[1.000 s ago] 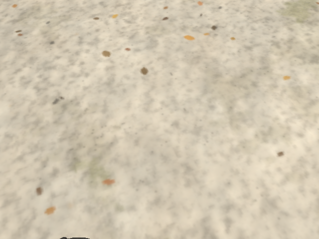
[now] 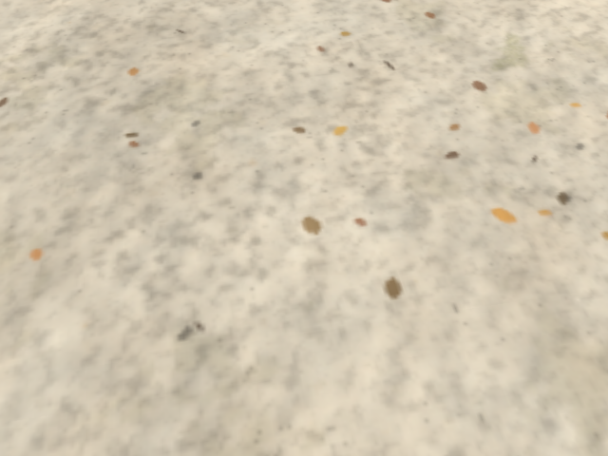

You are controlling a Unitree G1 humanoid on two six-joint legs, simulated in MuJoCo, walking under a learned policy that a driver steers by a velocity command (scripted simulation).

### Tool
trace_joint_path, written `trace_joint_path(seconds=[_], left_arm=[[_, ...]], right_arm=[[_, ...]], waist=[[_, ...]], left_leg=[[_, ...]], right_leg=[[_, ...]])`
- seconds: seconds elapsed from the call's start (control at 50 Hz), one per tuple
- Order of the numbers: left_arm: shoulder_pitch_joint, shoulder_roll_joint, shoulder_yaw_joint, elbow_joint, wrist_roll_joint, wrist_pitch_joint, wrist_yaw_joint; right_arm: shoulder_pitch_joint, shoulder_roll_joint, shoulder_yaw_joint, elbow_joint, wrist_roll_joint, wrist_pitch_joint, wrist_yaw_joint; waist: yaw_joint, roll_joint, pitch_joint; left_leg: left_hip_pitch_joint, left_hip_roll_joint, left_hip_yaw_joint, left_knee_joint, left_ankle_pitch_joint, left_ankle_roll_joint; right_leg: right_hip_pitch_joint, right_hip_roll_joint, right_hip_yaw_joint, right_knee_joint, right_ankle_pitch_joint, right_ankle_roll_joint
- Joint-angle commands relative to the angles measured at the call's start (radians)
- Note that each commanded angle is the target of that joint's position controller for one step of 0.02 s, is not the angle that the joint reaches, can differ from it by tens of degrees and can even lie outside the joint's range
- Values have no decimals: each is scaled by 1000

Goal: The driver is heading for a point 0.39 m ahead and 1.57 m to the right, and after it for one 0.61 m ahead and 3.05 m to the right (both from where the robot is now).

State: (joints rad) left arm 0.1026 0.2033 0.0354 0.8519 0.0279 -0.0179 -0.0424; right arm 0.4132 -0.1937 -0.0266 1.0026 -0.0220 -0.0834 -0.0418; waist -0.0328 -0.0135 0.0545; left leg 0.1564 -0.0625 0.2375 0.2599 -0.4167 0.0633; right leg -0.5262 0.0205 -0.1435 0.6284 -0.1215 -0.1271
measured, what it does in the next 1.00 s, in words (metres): walks ahead, turning right: right foot, then left foot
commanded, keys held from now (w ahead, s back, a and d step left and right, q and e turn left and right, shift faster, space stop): w+e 1.00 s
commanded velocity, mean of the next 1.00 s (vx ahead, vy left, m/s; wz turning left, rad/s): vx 0.50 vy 0.00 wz -0.57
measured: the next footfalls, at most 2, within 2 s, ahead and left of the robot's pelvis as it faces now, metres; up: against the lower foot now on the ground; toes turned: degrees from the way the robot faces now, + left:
right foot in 0.04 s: +0.16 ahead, -0.06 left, +0.00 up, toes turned -6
left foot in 0.54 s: +0.51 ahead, +0.05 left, +0.00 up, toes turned -21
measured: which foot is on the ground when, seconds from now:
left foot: down 0.00-0.02, up 0.04-0.52, down 0.54-1.00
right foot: up 0.00-0.02, down 0.04-0.54, up 0.56-1.00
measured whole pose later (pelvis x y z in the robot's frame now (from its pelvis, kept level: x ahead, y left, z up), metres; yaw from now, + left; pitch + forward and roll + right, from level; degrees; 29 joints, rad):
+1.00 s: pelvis +0.52 -0.10 +0.01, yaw -36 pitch +2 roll +2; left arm 0.05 0.26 0.04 0.67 0.04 0.01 -0.09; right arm 0.41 -0.26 -0.05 0.86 -0.02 -0.07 0.00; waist -0.07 -0.03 0.04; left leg 0.06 0.03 0.27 0.27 -0.35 -0.03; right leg -0.59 -0.05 -0.06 0.68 -0.14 -0.08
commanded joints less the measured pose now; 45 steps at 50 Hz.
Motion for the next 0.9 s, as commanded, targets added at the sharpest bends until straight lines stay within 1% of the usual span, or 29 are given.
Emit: trace_joint_path(seconds=[0.02, 0.04, 0.06, 0.08, 0.1, 0.12, 0.14, 0.16, 0.18, 0.2, 0.24, 0.32, 0.38, 0.42, 0.46, 0.48, 0.5, 0.52, 0.54, 0.56, 0.58, 0.6, 0.62, 0.64, 0.66, 0.68, 0.74, 0.82, 0.9], left_arm=[[254, 136, 47, 15, 6, -14, 12], [382, 188, 72, 44, 18, -19, 22], [348, 286, 96, 40, 18, -15, 33], [348, 292, 100, 38, -18, -8, 28], [277, 251, 90, 30, -25, -5, 34], [228, 188, 75, 24, -24, -5, 35], [189, 157, 64, 18, -21, -11, 38], [174, 143, 57, 14, -26, -20, 44], [176, 149, 54, 13, -28, -31, 44], [191, 167, 57, 17, -30, -42, 43], [223, 201, 65, 19, -31, -52, 41], [304, 205, 68, 18, -32, -44, 39], [357, 215, 71, 15, -25, -37, 44], [370, 224, 73, 7, -17, -34, 48], [344, 240, 77, -10, -11, -36, 56], [305, 252, 79, -24, -10, -37, 58], [270, 265, 82, -38, -8, -42, 55], [247, 265, 81, -43, -15, -49, 46], [251, 206, 63, -68, -28, -58, 35], [353, 104, 42, -105, -58, -56, 36], [371, 187, 48, -88, -22, -43, 43], [315, 204, 53, -77, -9, -33, 40], [264, 191, 49, -82, -5, -29, 31], [247, 177, 48, -88, -1, -21, 21], [245, 171, 48, -92, 9, -9, 11], [247, 161, 45, -94, 10, 3, 3], [177, 144, 38, -133, 9, 18, -13], [49, 126, 28, -185, 7, 18, -26], [-73, 102, 11, -230, 6, 10, -44]], right_arm=[[-16, -208, -43, -51, -6, 8, -12], [-77, -213, -45, -81, 4, 5, -1], [-22, -80, -22, -134, 1, -3, 23], [-100, -134, -29, -177, 3, -15, 34], [-162, -144, -25, -203, 6, -31, 41], [-162, -158, -29, -205, 11, -40, 43], [-149, -155, -30, -196, 5, -32, 41], [-131, -145, -27, -197, -13, -12, 42], [-119, -131, -24, -199, -24, 10, 46], [-124, -122, -22, -207, -29, 26, 49], [-180, -115, -17, -238, -28, 41, 54], [-352, -115, -10, -305, -20, 45, 59], [-449, -120, -3, -343, -12, 40, 63], [-494, -129, 1, -367, -8, 31, 64], [-475, -151, -2, -375, -6, 21, 62], [-418, -169, -7, -363, -4, 16, 59], [-323, -195, -18, -335, -3, 10, 52], [-184, -222, -30, -296, -5, -1, 41], [-33, -285, -47, -285, -27, -11, 24], [-9, -378, -69, -295, -49, 0, 18], [-64, -324, -66, -299, -30, 15, 24], [-135, -227, -45, -315, -20, 20, 27], [-174, -174, -31, -312, -17, 18, 31], [-177, -161, -27, -303, -18, 15, 30], [-165, -158, -25, -288, -14, 9, 29], [-150, -162, -27, -276, -8, -1, 32], [-116, -176, -36, -254, 5, -24, 42], [-82, -182, -43, -229, 2, -22, 44], [-62, -203, -51, -213, 3, -19, 43]], waist=[[152, 133, -130], [242, 59, -186], [130, -175, -228], [157, -97, -278], [127, -21, -126], [84, 46, -54], [38, 85, -6], [12, 78, -6], [-1, 57, -16], [-6, 43, -20], [3, 11, -17], [74, -41, -14], [120, -55, -24], [135, -59, -23], [110, -69, -28], [74, -76, -40], [30, -77, -77], [-42, -32, -146], [-99, 54, -278], [-42, 293, -388], [-4, 237, -349], [6, 107, -200], [11, 46, -113], [22, 79, -79], [32, 118, -59], [38, 129, -57], [41, 117, -50], [23, 104, -14], [-2, 105, 10]], left_leg=[[-72, 308, -29, 477, 1339, 12], [-246, 258, -7, 782, 1039, 8], [-673, 65, -45, 1130, -41, -25], [-878, 5, -270, 1275, -97, -24], [-949, 89, -312, 1202, 25, -18], [-901, 120, -296, 1108, 89, -24], [-842, 143, -288, 1034, 107, -39], [-779, 155, -287, 984, 112, -62], [-740, 163, -280, 936, 111, -79], [-730, 162, -263, 898, 115, -93], [-744, 164, -236, 800, 173, -115], [-801, 146, -219, 581, 329, -130], [-824, 118, -225, 464, 381, -121], [-818, 98, -230, 399, 376, -107], [-742, 85, -253, 323, 345, -85], [-644, 70, -256, 281, 311, -69], [-504, 42, -248, 260, 268, -51], [-317, 46, -246, 196, 295, -26], [-82, 223, -417, 164, 140, 19], [150, 504, -862, 76, 56, 121], [75, 513, -1014, 32, -61, 156], [-65, 471, -855, 16, -92, 138], [-175, 413, -700, -6, 6, 116], [-234, 369, -588, -28, 108, 91], [-278, 339, -504, -46, 191, 80], [-296, 329, -451, -56, 266, 79], [-284, 341, -351, -94, 380, 99], [-254, 326, -220, -121, 430, 98], [-250, 315, -107, -111, 464, 68]], right_leg=[[281, 82, -3, -61, -121, -89], [484, 1, 131, -174, -123, -151], [769, -292, 581, -169, 11, -279], [825, -349, 874, -304, -77, -374], [698, -342, 736, -360, -100, -323], [566, -305, 649, -393, -36, -271], [465, -253, 559, -405, 80, -225], [397, -208, 489, -414, 158, -206], [360, -179, 443, -417, 217, -193], [340, -157, 414, -415, 288, -189], [319, -122, 380, -421, 345, -172], [390, -87, 382, -397, 364, -113], [483, -99, 420, -361, 380, -101], [532, -118, 452, -328, 407, -100], [545, -140, 490, -288, 427, -79], [515, -141, 495, -255, 462, -58], [481, -127, 494, -178, 549, -36], [436, -75, 457, -11, 563, -13], [314, -11, 403, 243, 346, 11], [6, 147, 278, 526, -367, 44], [-100, 74, 271, 646, -408, 34], [-118, 20, 261, 660, -313, 38], [-102, -14, 246, 616, -246, 47], [-82, -39, 236, 579, -222, 56], [-61, -55, 227, 560, -213, 66], [-49, -59, 218, 556, -201, 71], [-113, -78, 209, 530, -139, 84], [-190, -96, 183, 390, -10, 103], [-105, -94, 112, 152, 87, 85]])
Keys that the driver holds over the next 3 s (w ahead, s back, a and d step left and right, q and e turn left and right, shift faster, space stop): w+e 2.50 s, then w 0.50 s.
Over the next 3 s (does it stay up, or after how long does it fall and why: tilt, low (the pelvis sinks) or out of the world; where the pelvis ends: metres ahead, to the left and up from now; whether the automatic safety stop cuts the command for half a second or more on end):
stays up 0.95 -1.07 0.02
